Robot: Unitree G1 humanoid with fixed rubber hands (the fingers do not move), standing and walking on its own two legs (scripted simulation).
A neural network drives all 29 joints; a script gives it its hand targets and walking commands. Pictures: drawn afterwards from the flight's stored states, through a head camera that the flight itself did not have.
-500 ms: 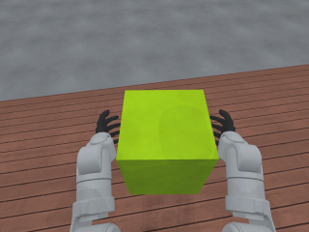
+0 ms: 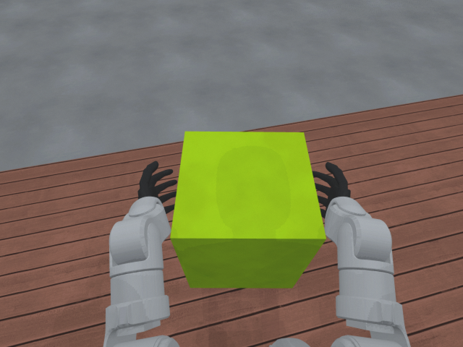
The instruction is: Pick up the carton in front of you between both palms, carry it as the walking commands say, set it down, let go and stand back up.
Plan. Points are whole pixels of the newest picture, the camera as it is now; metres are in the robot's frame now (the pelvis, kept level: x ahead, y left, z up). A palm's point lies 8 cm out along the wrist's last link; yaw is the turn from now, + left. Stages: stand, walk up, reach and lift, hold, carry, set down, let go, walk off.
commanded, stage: carry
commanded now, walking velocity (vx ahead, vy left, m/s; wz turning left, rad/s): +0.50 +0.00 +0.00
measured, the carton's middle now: (242, 215) +0.35 -0.01 +0.01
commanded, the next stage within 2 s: none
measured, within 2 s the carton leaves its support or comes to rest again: neither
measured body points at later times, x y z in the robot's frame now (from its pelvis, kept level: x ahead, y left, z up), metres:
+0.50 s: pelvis +0.29 -0.03 -0.02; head +0.31 -0.04 +0.43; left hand +0.61 +0.15 +0.06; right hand +0.64 -0.17 +0.05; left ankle +0.40 +0.09 -0.72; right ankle +0.22 -0.12 -0.75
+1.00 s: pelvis +0.58 +0.03 -0.05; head +0.61 +0.05 +0.40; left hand +0.93 +0.17 +0.02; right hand +0.91 -0.14 +0.03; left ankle +0.51 +0.06 -0.78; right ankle +0.69 -0.12 -0.73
